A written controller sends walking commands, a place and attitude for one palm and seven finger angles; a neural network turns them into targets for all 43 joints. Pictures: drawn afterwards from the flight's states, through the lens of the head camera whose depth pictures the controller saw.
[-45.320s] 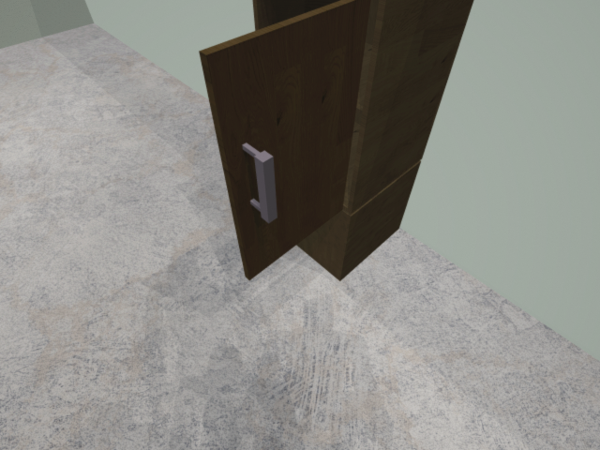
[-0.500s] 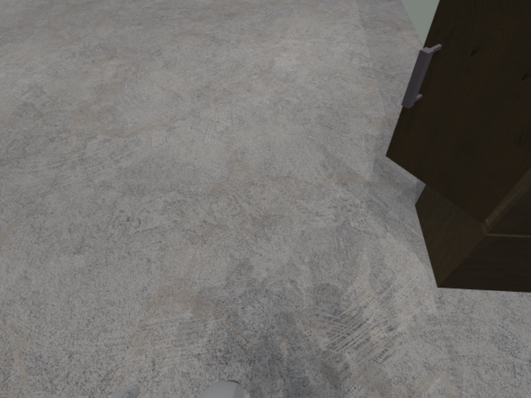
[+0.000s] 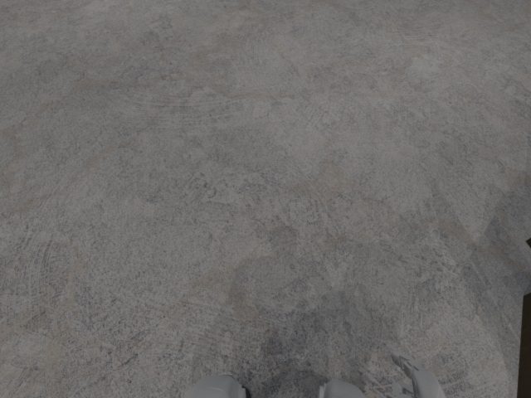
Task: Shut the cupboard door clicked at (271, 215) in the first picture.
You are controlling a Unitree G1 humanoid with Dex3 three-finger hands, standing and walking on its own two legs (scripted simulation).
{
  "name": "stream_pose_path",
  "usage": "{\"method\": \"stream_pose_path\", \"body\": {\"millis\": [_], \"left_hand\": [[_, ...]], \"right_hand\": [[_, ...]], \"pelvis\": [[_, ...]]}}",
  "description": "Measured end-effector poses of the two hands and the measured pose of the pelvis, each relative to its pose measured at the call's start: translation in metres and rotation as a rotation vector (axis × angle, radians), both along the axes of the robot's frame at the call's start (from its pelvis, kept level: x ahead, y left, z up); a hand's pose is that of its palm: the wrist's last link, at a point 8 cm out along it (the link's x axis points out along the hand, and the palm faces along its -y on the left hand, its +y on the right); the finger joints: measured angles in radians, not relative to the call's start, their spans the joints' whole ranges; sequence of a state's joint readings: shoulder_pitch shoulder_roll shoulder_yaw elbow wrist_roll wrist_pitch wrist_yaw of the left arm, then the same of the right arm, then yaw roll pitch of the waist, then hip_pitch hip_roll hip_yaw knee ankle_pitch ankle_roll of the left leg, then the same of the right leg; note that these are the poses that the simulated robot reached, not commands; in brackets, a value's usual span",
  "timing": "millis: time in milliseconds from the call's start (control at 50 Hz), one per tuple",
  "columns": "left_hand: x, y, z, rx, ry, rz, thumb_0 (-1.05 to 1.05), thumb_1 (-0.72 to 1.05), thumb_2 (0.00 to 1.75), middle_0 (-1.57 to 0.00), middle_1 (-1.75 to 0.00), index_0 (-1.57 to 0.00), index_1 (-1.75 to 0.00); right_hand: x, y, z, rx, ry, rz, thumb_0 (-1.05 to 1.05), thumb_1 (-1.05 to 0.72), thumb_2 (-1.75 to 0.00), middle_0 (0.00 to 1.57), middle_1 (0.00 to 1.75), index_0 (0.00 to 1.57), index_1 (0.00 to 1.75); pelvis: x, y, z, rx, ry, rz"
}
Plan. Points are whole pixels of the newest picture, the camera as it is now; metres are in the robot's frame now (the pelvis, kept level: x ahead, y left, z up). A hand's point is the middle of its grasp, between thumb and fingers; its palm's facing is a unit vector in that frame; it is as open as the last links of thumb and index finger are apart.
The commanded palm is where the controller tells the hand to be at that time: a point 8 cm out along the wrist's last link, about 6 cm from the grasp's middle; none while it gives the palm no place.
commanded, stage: turn to face it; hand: left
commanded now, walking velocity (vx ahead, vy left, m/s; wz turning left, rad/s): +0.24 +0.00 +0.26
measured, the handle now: out of the picture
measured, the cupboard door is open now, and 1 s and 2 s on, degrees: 40 40 40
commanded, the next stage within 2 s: none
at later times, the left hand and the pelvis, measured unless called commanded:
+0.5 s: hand (212, 318) +0.25 +0.13 -0.15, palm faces -0.08 -0.97 -0.22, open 7.3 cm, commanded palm none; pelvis +0.15 -0.05 +0.01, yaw -6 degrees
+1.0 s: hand (214, 255) +0.36 +0.15 -0.14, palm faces -0.37 -0.90 -0.24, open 7.4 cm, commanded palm none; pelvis +0.19 -0.02 +0.02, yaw -25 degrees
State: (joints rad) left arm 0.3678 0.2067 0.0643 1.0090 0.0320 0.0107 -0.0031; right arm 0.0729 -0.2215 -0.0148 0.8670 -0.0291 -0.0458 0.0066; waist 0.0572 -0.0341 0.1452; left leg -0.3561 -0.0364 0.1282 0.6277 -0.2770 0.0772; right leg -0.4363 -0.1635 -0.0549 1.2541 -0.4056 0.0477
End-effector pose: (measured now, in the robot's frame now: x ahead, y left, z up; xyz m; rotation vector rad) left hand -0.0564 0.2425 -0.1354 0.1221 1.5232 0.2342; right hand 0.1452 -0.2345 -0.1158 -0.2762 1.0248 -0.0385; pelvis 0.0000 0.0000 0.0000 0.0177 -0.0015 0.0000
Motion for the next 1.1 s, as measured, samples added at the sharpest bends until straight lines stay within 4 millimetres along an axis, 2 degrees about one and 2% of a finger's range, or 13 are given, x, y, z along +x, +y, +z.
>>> {"method": "stream_pose_path", "body": {"millis": [80,160,240,300,360,460,600,720,820,900,1000,1100], "left_hand": [[0.094,0.000,0.009,0.004,-0.194,-0.032,0.01,0.91,0.90,-0.20,-0.30,-0.19,-0.29],[0.179,-0.011,0.020,0.000,-0.338,-0.075,0.01,0.91,0.90,-0.19,-0.30,-0.19,-0.29],[0.246,-0.030,0.025,-0.005,-0.409,-0.133,0.01,0.91,0.90,-0.19,-0.30,-0.19,-0.29],[0.283,-0.047,0.020,-0.002,-0.428,-0.180,0.01,0.91,0.90,-0.20,-0.30,-0.19,-0.29],[0.300,-0.060,0.015,-0.003,-0.410,-0.215,0.01,0.91,0.90,-0.20,-0.30,-0.19,-0.29],[0.299,-0.070,0.017,-0.010,-0.312,-0.222,0.01,0.91,0.90,-0.20,-0.30,-0.20,-0.29],[0.307,-0.052,0.016,-0.010,-0.247,-0.241,0.01,0.92,0.90,-0.20,-0.30,-0.20,-0.30],[0.331,-0.025,0.003,-0.027,-0.233,-0.277,0.01,0.91,0.90,-0.20,-0.30,-0.20,-0.29],[0.366,-0.016,0.012,-0.035,-0.250,-0.350,0.01,0.91,0.90,-0.20,-0.30,-0.20,-0.29],[0.395,-0.021,0.021,-0.035,-0.277,-0.416,0.01,0.91,0.90,-0.20,-0.30,-0.19,-0.29],[0.433,-0.048,0.026,-0.033,-0.308,-0.537,0.01,0.91,0.90,-0.19,-0.30,-0.19,-0.29],[0.464,-0.088,0.025,-0.020,-0.395,-0.646,0.01,0.91,0.90,-0.20,-0.30,-0.19,-0.29]], "right_hand": [[-0.012,0.004,0.002,0.013,0.101,-0.035,0.00,-0.91,-0.90,0.20,0.30,0.20,0.30],[-0.023,-0.012,0.003,-0.003,0.182,-0.104,-0.01,-0.93,-0.90,0.20,0.30,0.20,0.30],[-0.033,-0.026,-0.005,0.004,0.266,-0.169,0.00,-0.93,-0.90,0.20,0.30,0.20,0.30],[-0.036,-0.037,-0.021,0.022,0.319,-0.225,0.00,-0.92,-0.90,0.20,0.30,0.20,0.30],[-0.032,-0.047,-0.031,0.031,0.355,-0.273,0.00,-0.91,-0.90,0.20,0.30,0.20,0.30],[-0.007,-0.052,-0.018,0.035,0.327,-0.305,0.00,-0.91,-0.90,0.20,0.30,0.20,0.30],[0.034,-0.046,-0.005,0.031,0.230,-0.328,0.00,-0.91,-0.90,0.20,0.30,0.20,0.30],[0.055,-0.031,0.003,-0.007,0.133,-0.370,0.00,-0.90,-0.90,0.20,0.30,0.20,0.30],[0.046,-0.021,0.016,-0.022,0.138,-0.404,0.00,-0.90,-0.90,0.20,0.30,0.20,0.30],[0.032,-0.022,0.018,-0.017,0.152,-0.461,0.00,-0.90,-0.90,0.20,0.30,0.20,0.30],[0.004,-0.031,0.008,0.007,0.166,-0.566,0.00,-0.90,-0.90,0.20,0.30,0.20,0.30],[-0.032,-0.049,-0.018,0.034,0.212,-0.659,0.00,-0.90,-0.90,0.20,0.30,0.20,0.30]], "pelvis": [[0.028,-0.002,0.013,-0.007,-0.002,0.026],[0.059,-0.010,0.019,-0.006,-0.006,0.040],[0.091,-0.022,0.016,0.002,-0.021,0.018],[0.118,-0.036,0.005,0.011,-0.032,-0.015],[0.131,-0.043,0.000,-0.008,-0.031,-0.046],[0.145,-0.047,0.011,-0.008,-0.008,-0.086],[0.161,-0.038,0.016,-0.009,0.022,-0.155],[0.174,-0.015,0.009,-0.026,0.032,-0.228],[0.181,-0.008,0.019,-0.041,0.020,-0.293],[0.187,-0.007,0.022,-0.052,0.019,-0.352],[0.189,-0.015,0.018,-0.051,0.016,-0.430],[0.187,-0.033,0.001,-0.031,0.018,-0.489]]}}
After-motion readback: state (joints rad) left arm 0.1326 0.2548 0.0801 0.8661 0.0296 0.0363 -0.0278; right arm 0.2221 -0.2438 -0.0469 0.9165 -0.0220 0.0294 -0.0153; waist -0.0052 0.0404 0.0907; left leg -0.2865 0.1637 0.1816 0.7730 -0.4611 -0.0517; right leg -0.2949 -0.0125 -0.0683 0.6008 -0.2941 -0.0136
